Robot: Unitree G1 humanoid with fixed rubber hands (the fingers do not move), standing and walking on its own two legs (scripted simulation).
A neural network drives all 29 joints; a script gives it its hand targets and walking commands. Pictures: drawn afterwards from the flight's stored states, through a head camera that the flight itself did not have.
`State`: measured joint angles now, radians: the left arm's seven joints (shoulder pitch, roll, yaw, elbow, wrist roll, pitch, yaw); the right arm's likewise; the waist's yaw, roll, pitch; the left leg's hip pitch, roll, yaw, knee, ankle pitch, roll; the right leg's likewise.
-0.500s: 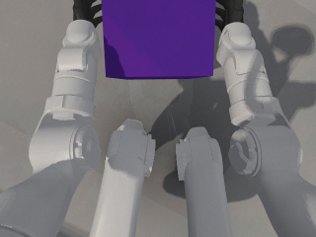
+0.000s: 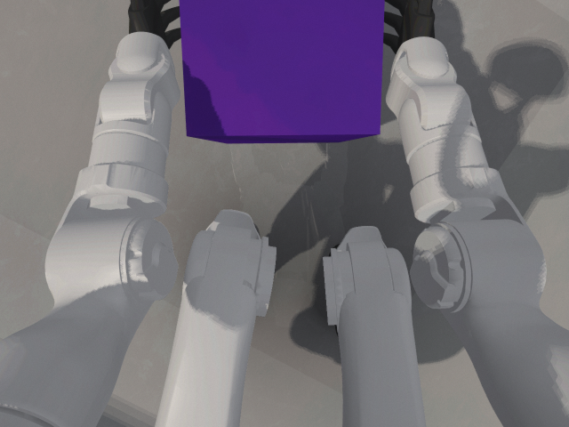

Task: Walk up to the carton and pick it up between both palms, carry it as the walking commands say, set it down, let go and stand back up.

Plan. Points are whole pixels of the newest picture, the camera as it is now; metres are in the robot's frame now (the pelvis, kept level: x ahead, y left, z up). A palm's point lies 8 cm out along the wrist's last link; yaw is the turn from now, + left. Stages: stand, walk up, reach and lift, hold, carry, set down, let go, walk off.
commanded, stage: set down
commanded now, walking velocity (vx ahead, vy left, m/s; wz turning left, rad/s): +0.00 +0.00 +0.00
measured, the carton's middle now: (282, 35) +0.55 +0.06 -0.24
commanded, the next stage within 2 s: none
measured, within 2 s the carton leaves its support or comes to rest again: rests again in 0.22 s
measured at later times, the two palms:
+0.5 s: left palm (157, 45) +0.50 +0.20 -0.17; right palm (408, 45) +0.53 -0.09 -0.17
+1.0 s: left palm (156, 49) +0.50 +0.21 -0.17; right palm (409, 45) +0.53 -0.09 -0.17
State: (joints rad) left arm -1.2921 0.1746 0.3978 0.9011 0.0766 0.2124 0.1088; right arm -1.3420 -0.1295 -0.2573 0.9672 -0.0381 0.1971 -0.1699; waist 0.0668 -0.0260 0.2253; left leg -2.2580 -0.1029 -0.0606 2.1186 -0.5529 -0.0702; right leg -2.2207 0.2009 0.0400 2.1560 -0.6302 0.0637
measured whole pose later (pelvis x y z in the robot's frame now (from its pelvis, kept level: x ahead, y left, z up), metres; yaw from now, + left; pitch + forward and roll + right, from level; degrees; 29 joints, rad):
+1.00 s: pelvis -0.01 +0.00 -0.02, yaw +0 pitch +36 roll +0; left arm -1.32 0.19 0.41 0.95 0.09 0.18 0.04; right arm -1.40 -0.16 -0.29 1.04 -0.08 0.16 -0.11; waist 0.07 -0.03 0.32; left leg -2.25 -0.06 -0.03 2.18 -0.55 -0.05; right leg -2.22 0.16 0.02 2.22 -0.63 0.04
